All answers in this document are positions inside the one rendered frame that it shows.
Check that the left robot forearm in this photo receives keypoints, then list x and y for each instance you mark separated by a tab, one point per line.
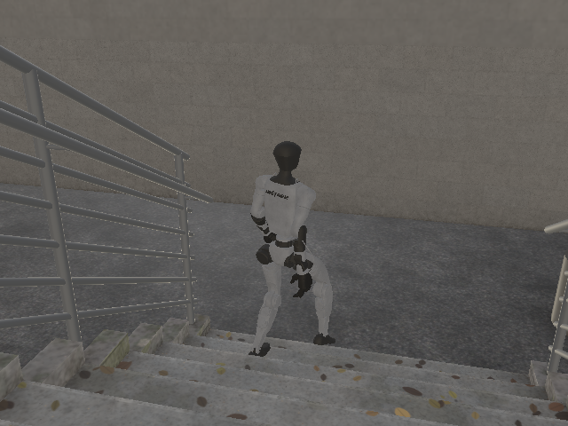
262	225

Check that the robot right hand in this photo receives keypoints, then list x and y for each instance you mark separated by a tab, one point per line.
304	283

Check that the right robot forearm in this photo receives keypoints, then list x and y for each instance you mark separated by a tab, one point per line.
300	252

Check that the robot left upper arm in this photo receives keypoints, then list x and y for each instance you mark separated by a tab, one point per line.
258	198

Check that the robot right upper arm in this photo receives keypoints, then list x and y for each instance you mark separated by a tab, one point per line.
306	198

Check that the robot left foot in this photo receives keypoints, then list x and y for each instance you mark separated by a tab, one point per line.
264	349

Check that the robot torso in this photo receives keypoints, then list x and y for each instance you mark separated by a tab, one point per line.
280	202

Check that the robot left hand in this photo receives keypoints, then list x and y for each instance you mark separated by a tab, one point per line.
271	237

